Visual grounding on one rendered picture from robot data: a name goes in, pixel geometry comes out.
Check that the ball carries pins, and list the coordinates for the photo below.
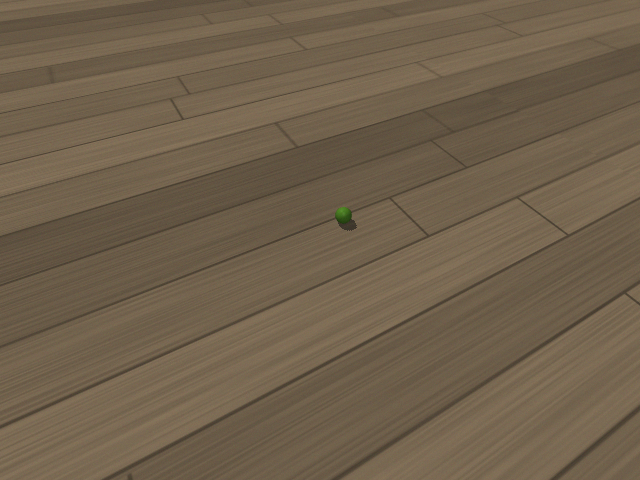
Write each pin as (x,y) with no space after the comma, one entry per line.
(343,215)

